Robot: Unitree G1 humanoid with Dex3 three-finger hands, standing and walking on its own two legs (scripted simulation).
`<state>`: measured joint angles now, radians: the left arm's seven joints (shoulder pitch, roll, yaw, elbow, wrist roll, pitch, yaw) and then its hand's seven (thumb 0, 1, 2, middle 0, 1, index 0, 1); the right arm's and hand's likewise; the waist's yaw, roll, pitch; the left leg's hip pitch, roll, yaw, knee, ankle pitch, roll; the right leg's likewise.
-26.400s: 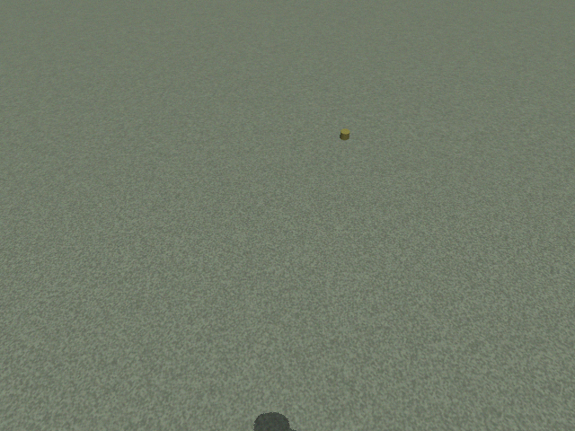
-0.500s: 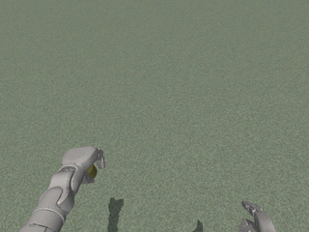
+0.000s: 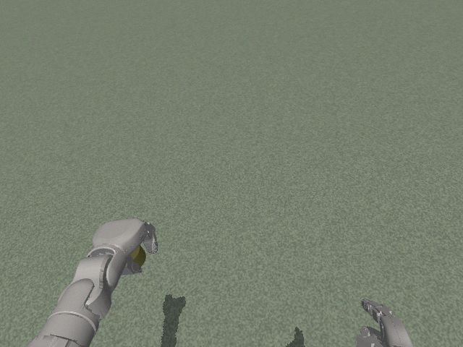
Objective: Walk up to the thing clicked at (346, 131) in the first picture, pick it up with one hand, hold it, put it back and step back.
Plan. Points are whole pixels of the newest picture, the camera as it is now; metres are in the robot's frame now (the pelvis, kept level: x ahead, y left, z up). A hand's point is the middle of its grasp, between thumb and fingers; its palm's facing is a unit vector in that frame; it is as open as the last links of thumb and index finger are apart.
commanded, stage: hold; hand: left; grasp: from above
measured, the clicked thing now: (130, 254) +0.31 +0.24 -0.05
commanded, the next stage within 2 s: crouch in 0.04 s
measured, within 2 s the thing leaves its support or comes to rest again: neither
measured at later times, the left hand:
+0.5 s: hand (134, 269) +0.29 +0.23 -0.08, palm faces -0.45 -0.04 -0.89, open 6.4 cm
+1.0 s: hand (155, 276) +0.37 +0.27 -0.31, palm faces -0.40 +0.02 -0.92, open 6.7 cm
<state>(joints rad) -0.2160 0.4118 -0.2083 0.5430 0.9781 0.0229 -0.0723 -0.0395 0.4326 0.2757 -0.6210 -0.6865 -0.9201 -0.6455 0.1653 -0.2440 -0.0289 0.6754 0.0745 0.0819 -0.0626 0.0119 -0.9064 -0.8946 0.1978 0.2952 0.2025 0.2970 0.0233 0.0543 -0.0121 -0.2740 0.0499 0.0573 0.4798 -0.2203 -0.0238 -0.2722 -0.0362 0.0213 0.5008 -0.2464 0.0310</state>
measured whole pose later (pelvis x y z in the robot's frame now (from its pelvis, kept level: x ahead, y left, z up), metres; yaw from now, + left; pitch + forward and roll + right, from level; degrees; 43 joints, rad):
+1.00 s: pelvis -0.05 +0.02 -0.20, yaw +0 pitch +30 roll -4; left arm -0.70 0.50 -0.02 1.20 1.18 -0.09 0.33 -0.04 0.39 0.33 -0.68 -0.61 -0.90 -0.58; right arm 0.25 -0.25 -0.08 0.74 -0.04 0.02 -0.01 0.01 -0.91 -0.89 0.20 0.30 0.20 0.30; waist -0.14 0.05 -0.19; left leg -1.56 0.06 -0.03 1.60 -0.58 0.00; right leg -1.49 -0.02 0.00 1.55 -0.59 0.05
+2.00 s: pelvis -0.08 +0.01 -0.42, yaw -6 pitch +34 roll -9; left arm -1.02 0.85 0.13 1.44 1.30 -0.26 0.30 -0.06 0.44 0.27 -0.68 -0.57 -0.97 -0.57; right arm 0.15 -0.26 0.05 0.73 -0.13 -0.01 0.13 0.00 -0.91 -0.90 0.20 0.30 0.21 0.30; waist -0.24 -0.01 -0.04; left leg -2.30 0.04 -0.17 2.35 -0.66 -0.01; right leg -2.18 0.01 -0.04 2.26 -0.69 0.07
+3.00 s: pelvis -0.07 +0.02 -0.46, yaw -10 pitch +32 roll -13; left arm -1.05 1.01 0.18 1.58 1.35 -0.31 0.42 -0.10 0.47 0.25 -0.73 -0.45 -1.06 -0.49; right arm 0.11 -0.28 0.18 0.69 -0.21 -0.03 0.16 0.00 -0.91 -0.90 0.20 0.30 0.21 0.30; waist -0.30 -0.08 0.07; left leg -2.39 0.03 -0.24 2.51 -0.70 -0.02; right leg -2.24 0.04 -0.08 2.38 -0.71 0.08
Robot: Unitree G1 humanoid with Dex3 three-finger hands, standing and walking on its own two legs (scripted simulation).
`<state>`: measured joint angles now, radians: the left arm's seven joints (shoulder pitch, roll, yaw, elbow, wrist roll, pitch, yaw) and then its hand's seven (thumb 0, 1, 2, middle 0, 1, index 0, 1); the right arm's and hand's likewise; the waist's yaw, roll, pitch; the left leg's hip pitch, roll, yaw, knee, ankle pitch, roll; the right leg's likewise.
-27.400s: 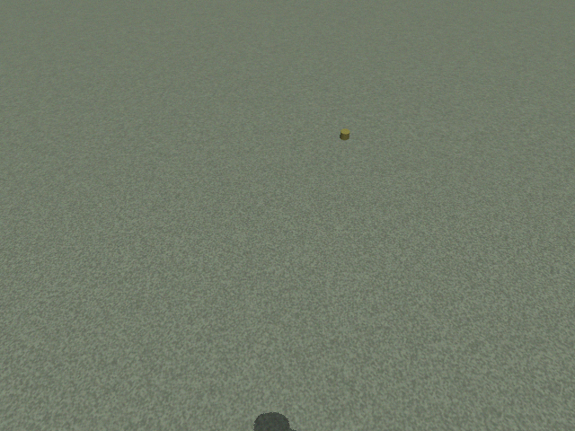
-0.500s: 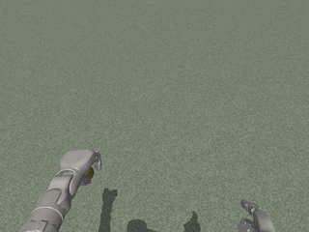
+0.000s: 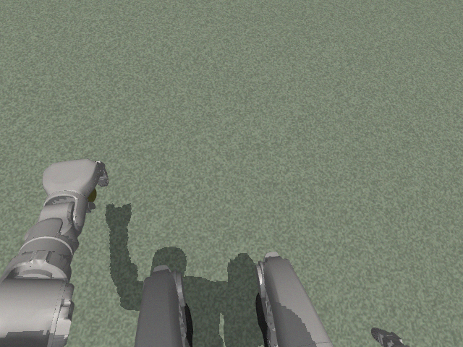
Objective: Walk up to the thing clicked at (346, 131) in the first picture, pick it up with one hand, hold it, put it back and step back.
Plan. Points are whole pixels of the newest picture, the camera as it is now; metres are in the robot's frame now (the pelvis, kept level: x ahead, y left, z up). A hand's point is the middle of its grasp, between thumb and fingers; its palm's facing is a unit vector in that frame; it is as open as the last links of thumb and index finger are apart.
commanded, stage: crouch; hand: left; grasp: from above
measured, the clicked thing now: (80, 192) +0.44 +0.27 -0.14
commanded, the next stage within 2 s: lower in 1.30 s
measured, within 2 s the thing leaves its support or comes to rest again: neither
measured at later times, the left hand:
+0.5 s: hand (103, 209) +0.45 +0.28 -0.30, palm faces -0.43 -0.02 -0.90, open 6.3 cm
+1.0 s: hand (110, 209) +0.47 +0.29 -0.37, palm faces -0.45 -0.03 -0.89, open 6.1 cm
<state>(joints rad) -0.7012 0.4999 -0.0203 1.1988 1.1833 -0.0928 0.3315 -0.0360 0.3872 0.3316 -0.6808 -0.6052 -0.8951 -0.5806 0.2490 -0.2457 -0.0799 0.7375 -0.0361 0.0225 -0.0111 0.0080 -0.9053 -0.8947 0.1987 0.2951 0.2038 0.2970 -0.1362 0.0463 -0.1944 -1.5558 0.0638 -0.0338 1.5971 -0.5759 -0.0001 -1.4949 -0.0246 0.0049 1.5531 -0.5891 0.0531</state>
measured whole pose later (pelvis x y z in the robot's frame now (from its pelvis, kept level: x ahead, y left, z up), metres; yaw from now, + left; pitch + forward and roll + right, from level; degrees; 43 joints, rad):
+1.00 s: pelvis -0.03 +0.00 -0.22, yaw -6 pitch +34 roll -9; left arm -1.02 0.85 0.13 1.44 1.30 -0.26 0.30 -0.06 0.44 0.27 -0.68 -0.57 -0.97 -0.57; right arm 0.15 -0.26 0.05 0.73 -0.13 -0.01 0.13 0.00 -0.91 -0.90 0.20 0.30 0.21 0.30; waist -0.24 -0.01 -0.04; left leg -2.30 0.04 -0.17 2.35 -0.66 -0.01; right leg -2.18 0.01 -0.04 2.26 -0.69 0.07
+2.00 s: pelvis -0.02 +0.00 -0.26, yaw -10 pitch +32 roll -13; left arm -1.05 1.01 0.18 1.58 1.35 -0.31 0.42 -0.10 0.47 0.25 -0.73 -0.45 -1.06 -0.49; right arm 0.11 -0.28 0.18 0.69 -0.21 -0.03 0.16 0.00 -0.91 -0.90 0.20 0.30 0.21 0.30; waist -0.30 -0.08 0.07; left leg -2.39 0.03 -0.24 2.51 -0.70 -0.02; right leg -2.24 0.04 -0.08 2.38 -0.71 0.08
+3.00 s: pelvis -0.02 +0.00 -0.27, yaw -13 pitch +28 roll -15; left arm -1.06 1.12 0.16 1.69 1.34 -0.29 0.52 -0.12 0.47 0.23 -0.78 -0.38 -1.06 -0.40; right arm 0.06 -0.31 0.30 0.65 -0.27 -0.12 0.18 0.00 -0.91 -0.90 0.20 0.30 0.21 0.30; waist -0.35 -0.15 0.15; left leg -2.38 0.04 -0.30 2.57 -0.72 -0.01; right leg -2.22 0.07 -0.12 2.39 -0.70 0.08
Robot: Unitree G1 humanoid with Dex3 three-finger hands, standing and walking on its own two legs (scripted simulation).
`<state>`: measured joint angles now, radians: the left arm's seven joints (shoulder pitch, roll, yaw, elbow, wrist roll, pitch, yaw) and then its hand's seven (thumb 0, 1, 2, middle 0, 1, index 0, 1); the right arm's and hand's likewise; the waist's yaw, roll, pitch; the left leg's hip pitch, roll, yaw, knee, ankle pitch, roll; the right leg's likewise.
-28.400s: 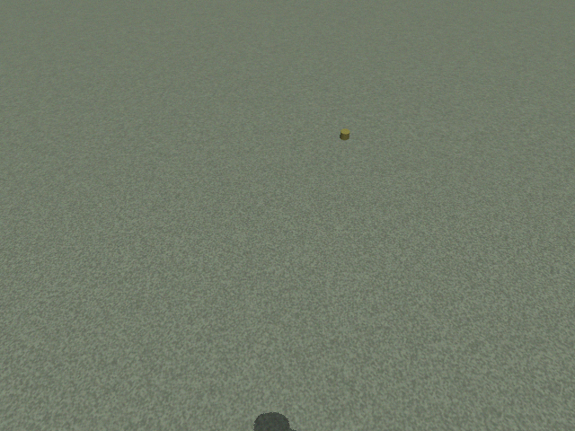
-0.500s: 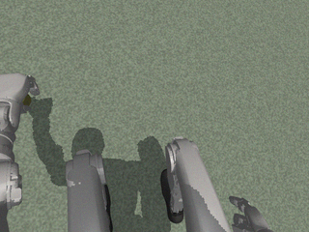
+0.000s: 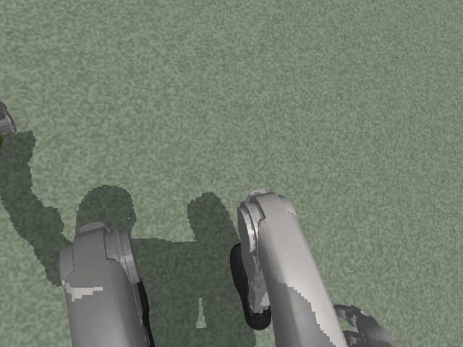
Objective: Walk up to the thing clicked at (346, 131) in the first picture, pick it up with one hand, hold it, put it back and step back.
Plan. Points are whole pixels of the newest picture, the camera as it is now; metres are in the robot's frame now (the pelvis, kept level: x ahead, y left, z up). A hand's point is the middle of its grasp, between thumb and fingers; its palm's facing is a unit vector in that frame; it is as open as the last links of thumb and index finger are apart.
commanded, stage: crouch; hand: left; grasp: from above
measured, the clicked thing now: out of the picture +0.49 +0.36 -0.18
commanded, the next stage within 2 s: lower in 0.30 s
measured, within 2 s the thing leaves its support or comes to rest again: rests again in 1.90 s
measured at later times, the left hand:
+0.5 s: hand out of the picture +0.47 +0.35 -0.19, palm faces -0.46 -0.08 -0.88, open 6.0 cm
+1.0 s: hand (4, 152) +0.48 +0.34 -0.24, palm faces -0.46 -0.11 -0.88, open 5.5 cm
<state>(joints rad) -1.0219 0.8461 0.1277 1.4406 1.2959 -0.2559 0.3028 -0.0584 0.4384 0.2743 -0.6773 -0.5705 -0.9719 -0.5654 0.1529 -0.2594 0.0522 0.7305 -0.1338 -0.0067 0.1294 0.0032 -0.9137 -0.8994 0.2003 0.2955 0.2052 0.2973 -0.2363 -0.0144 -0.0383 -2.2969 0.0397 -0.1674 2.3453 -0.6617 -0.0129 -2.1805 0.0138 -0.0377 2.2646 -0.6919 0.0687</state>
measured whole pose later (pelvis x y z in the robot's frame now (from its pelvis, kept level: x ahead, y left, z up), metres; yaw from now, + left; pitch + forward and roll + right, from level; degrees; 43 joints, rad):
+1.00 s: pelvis +0.01 +0.00 -0.04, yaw -4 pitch +32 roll -13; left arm -1.05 1.01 0.18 1.58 1.35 -0.31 0.42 -0.10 0.47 0.25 -0.73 -0.45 -1.06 -0.49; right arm 0.11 -0.28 0.18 0.69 -0.21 -0.03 0.16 0.00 -0.91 -0.90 0.20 0.30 0.21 0.30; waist -0.30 -0.08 0.07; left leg -2.39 0.03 -0.24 2.51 -0.70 -0.02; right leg -2.24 0.04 -0.08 2.38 -0.71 0.08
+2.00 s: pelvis +0.01 +0.01 -0.05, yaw -7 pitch +28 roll -15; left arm -1.06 1.12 0.16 1.69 1.34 -0.29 0.52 -0.12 0.47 0.23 -0.78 -0.38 -1.06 -0.40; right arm 0.06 -0.31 0.30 0.65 -0.27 -0.12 0.18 0.00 -0.91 -0.90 0.20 0.30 0.21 0.30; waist -0.35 -0.15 0.15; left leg -2.38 0.04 -0.30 2.57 -0.72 -0.01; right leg -2.22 0.07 -0.12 2.39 -0.70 0.08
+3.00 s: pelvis +0.00 +0.01 -0.05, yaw -8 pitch +27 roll -16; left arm -1.06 1.14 0.15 1.68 1.32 -0.29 0.51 0.00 -0.45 0.92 -0.10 -1.02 -0.12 -1.00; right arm 0.05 -0.32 0.32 0.63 -0.27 -0.13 0.19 0.00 -0.90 -0.90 0.20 0.30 0.21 0.30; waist -0.35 -0.16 0.16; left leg -2.38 0.03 -0.31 2.57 -0.71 -0.01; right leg -2.21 0.07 -0.13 2.38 -0.69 0.09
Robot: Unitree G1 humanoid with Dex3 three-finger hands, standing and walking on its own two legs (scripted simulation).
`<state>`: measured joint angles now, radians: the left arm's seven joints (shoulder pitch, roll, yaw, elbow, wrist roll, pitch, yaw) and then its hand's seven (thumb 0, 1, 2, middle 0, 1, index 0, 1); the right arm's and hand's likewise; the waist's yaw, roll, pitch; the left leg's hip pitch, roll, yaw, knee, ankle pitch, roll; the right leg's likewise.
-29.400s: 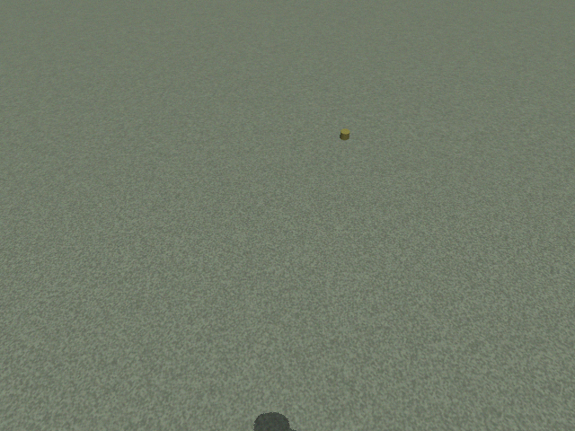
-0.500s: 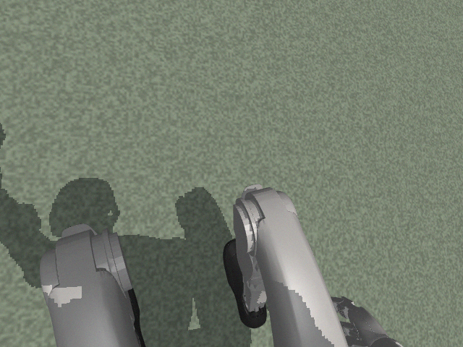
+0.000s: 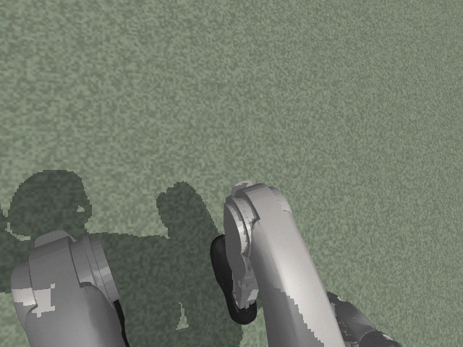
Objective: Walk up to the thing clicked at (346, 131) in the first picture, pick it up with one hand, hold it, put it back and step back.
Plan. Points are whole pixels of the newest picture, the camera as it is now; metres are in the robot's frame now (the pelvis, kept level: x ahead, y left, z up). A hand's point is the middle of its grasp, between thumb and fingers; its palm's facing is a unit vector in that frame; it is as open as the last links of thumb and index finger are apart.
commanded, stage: rest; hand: left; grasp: from above
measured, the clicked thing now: out of the picture +0.46 +0.39 -0.23
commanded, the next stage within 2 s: open in 0.98 s
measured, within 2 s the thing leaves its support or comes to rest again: rests again in 0.90 s
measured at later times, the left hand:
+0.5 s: hand out of the picture +0.44 +0.37 -0.23, palm faces -0.45 -0.16 -0.88, open 5.5 cm
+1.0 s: hand out of the picture +0.44 +0.36 -0.25, palm faces -0.44 -0.16 -0.88, open 5.7 cm
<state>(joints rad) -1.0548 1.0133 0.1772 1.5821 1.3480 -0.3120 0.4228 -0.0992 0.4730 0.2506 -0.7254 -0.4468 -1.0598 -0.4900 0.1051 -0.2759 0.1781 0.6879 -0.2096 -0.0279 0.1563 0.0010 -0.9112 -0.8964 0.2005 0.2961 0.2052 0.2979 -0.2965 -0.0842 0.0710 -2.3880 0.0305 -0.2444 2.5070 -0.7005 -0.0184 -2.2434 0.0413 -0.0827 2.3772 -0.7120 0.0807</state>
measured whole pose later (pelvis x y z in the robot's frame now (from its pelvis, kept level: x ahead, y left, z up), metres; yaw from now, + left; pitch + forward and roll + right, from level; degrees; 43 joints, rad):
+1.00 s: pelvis +0.00 +0.01 -0.01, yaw -3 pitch +28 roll -15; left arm -1.06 1.12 0.16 1.69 1.34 -0.29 0.52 -0.12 0.47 0.23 -0.78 -0.38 -1.06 -0.40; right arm 0.06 -0.31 0.30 0.65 -0.27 -0.12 0.18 0.00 -0.91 -0.90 0.20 0.30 0.21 0.30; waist -0.35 -0.15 0.15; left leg -2.38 0.04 -0.30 2.57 -0.72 -0.01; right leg -2.22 0.07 -0.12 2.39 -0.70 0.08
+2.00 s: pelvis +0.00 +0.01 -0.01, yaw -3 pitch +27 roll -16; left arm -1.06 1.14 0.15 1.68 1.32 -0.29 0.51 0.00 -0.45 0.92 -0.10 -1.02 -0.12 -1.00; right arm 0.05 -0.32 0.32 0.63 -0.27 -0.13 0.19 0.00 -0.90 -0.90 0.20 0.30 0.21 0.30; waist -0.35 -0.16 0.16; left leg -2.38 0.03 -0.31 2.57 -0.71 -0.01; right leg -2.21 0.07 -0.13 2.38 -0.69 0.09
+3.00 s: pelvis -0.02 +0.00 +0.02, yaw +2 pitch +31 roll -12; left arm -1.07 0.96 0.11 1.45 1.31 -0.33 0.27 0.00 -0.47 0.97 -0.11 -0.99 -0.12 -0.98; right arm 0.13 -0.31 0.19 0.63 -0.15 0.05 0.10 0.00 -0.90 -0.90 0.20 0.30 0.20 0.30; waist -0.29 -0.05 0.03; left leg -2.36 0.02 -0.20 2.42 -0.61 0.00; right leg -2.22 0.02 -0.07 2.30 -0.64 0.06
